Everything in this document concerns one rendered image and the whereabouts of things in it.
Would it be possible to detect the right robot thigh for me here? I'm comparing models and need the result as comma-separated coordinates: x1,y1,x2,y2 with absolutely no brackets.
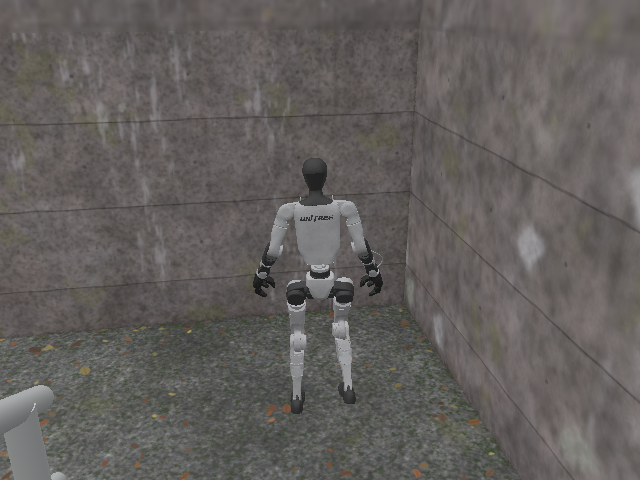
332,277,354,339

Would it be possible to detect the right robot hand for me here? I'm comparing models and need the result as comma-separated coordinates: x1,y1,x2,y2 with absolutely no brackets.
360,272,383,296

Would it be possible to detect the right robot upper arm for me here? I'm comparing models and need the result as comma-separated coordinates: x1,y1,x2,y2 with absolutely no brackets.
337,200,367,254

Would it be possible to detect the left robot hand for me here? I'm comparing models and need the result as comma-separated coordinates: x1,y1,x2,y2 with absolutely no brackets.
253,273,275,297

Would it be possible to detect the robot right foot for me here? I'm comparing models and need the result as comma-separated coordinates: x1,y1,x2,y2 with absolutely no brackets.
338,382,356,404

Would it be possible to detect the robot left forearm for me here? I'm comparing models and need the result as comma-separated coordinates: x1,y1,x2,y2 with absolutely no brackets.
256,242,277,279

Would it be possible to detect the robot right forearm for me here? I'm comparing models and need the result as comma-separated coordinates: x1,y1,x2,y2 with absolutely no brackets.
358,238,379,277

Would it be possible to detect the left robot upper arm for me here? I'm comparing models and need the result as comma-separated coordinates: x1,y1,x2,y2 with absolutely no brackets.
267,202,296,257

